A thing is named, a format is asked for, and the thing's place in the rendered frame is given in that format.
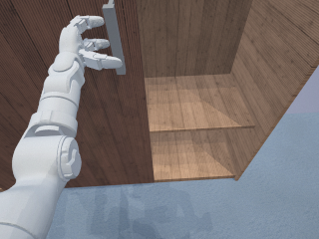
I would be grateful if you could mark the left robot upper arm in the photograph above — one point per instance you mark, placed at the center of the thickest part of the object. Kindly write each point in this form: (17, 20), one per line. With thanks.
(42, 166)

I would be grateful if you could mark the wardrobe door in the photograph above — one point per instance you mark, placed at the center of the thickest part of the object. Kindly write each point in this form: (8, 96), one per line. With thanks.
(113, 132)

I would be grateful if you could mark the left robot hand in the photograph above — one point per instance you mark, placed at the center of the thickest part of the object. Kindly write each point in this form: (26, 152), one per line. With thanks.
(71, 41)

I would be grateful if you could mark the robot left forearm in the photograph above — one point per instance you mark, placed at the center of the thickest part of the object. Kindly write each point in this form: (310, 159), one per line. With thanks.
(59, 102)

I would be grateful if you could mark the handle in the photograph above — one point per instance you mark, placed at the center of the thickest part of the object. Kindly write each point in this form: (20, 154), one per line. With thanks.
(110, 16)

